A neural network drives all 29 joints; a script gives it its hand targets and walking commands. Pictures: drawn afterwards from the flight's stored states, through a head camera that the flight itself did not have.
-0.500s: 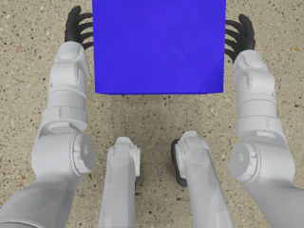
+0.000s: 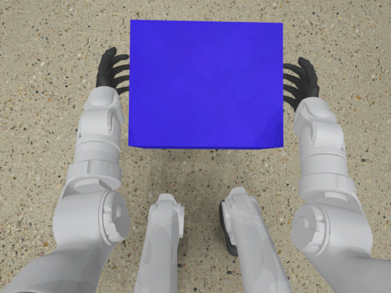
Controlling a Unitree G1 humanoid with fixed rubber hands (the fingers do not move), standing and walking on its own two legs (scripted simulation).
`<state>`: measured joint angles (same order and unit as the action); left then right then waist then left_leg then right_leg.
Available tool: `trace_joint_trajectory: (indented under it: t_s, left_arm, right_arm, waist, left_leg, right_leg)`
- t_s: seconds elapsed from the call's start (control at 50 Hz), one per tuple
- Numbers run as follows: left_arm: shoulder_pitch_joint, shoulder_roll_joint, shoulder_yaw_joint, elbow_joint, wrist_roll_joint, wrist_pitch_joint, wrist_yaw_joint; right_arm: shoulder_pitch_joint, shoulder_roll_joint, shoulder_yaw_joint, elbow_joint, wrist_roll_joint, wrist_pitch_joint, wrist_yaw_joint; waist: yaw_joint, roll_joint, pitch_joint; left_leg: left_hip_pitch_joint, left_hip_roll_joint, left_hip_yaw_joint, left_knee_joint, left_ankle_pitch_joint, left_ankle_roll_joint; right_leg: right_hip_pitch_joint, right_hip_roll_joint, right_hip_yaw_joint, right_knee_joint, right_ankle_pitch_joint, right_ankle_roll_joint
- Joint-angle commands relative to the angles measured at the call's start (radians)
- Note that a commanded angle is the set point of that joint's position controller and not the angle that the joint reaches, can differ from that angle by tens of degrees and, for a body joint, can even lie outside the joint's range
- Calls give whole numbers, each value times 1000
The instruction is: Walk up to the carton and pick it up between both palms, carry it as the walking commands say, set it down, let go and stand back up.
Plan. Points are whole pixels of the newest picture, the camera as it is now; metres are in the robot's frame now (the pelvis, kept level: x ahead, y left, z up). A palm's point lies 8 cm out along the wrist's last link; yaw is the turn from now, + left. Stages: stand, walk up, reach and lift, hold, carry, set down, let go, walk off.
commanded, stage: reach and lift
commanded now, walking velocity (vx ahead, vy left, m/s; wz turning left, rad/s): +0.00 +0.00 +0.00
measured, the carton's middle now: (204, 94) +0.51 -0.02 -0.15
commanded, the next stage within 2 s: none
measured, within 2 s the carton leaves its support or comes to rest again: neither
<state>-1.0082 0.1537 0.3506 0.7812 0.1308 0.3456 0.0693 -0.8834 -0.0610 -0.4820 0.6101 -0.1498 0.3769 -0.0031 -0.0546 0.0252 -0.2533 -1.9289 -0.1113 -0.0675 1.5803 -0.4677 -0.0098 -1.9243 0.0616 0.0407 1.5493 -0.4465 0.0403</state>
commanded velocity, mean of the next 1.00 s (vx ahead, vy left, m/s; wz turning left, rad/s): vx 0.00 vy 0.00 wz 0.00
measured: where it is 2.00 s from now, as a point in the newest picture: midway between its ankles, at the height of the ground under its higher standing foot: (201, 240)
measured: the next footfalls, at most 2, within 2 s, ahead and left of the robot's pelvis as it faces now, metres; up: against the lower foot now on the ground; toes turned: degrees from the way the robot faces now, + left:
none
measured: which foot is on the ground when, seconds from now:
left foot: down 0.00-1.00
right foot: down 0.00-1.00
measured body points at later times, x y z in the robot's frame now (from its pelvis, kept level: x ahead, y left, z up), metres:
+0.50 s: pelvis +0.02 +0.00 +0.07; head +0.23 +0.01 +0.47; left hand +0.49 +0.17 +0.01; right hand +0.45 -0.21 +0.00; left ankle +0.09 +0.11 -0.51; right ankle +0.10 -0.13 -0.51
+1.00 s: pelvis +0.05 +0.00 +0.14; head +0.22 +0.01 +0.55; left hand +0.47 +0.17 +0.08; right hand +0.43 -0.21 +0.08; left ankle +0.09 +0.11 -0.51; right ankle +0.10 -0.13 -0.51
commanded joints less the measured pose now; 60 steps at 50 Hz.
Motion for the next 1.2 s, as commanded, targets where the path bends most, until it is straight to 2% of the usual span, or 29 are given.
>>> trace_joint_trajectory:
  t_s: [0.0,0.56,1.18]
  left_arm:
    - [-528,-976,-437,-46,-151,-23,-370]
    - [-294,-1036,-449,-56,-111,-32,-395]
    - [-38,-1058,-484,-150,-52,-5,-433]
  right_arm:
    - [-641,855,529,-44,168,-23,298]
    - [-413,928,574,-76,135,-32,321]
    - [-166,970,613,-152,90,-7,351]
  waist:
    - [-21,57,-956]
    - [-19,31,-826]
    - [-20,18,-608]
  left_leg:
    - [588,-42,86,-201,202,6]
    - [825,-37,57,-450,283,11]
    - [1201,-3,11,-786,422,28]
  right_leg:
    - [572,62,-119,-143,244,-23]
    - [856,62,-81,-393,326,-16]
    - [1228,32,-34,-721,455,-25]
